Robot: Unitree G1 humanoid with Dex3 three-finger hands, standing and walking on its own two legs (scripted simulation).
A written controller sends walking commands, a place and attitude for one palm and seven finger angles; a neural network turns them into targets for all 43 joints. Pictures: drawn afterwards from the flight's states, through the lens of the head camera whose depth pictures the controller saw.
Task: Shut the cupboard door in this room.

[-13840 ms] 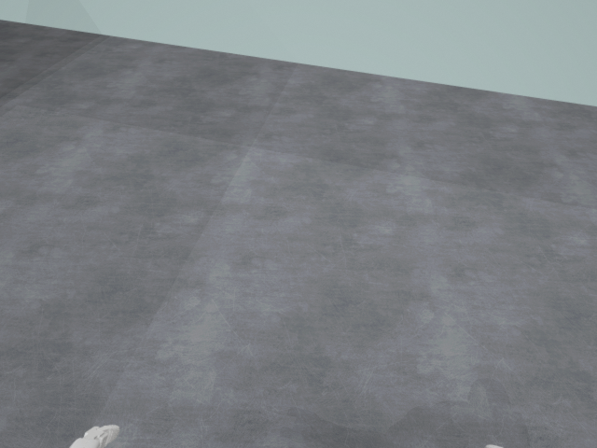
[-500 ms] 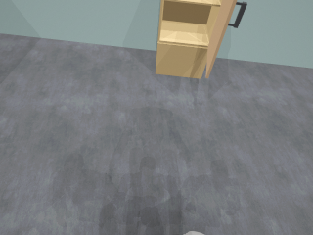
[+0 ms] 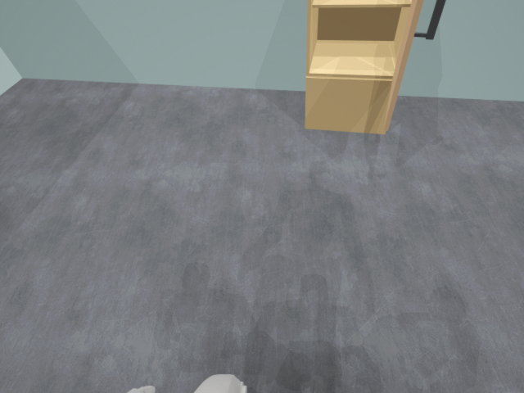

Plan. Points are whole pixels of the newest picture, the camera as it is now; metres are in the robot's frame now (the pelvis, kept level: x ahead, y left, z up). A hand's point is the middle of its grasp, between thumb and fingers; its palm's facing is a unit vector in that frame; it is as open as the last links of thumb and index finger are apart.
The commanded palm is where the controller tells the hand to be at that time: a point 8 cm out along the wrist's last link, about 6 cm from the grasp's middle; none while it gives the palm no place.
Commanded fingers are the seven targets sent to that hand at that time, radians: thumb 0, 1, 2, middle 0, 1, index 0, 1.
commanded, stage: turn or walk to find it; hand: left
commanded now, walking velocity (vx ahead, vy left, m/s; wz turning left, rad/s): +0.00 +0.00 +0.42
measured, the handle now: (428, 16) +1.15 -0.51 +0.03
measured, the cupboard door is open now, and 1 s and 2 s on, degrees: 83 83 83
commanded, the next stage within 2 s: stand and wait in 0.08 s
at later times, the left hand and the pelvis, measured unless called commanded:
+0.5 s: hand out of the picture -0.07 +0.23 -0.18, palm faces +0.19 -0.96 -0.22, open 7.4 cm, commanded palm none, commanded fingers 0.00 0.90 0.90 -0.20 -0.30 -0.20 -0.30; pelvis -0.02 +0.03 +0.00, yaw +6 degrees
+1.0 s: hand out of the picture +0.03 +0.22 -0.18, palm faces -0.06 -0.97 -0.23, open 7.4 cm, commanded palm none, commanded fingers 0.00 0.90 0.90 -0.20 -0.30 -0.20 -0.30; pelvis -0.05 +0.02 -0.01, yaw -6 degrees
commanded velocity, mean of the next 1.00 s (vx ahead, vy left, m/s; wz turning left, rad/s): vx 0.01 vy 0.00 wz -0.22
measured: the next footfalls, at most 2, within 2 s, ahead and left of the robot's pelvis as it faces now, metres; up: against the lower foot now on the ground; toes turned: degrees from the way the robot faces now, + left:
left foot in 0.34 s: -0.04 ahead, +0.15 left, +0.00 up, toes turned +8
right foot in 0.62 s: +0.03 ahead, -0.10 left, +0.00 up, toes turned -1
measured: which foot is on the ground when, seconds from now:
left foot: up 0.00-0.32, down 0.34-1.00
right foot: down 0.00-0.34, up 0.36-0.60, down 0.62-0.84, up 0.86-1.00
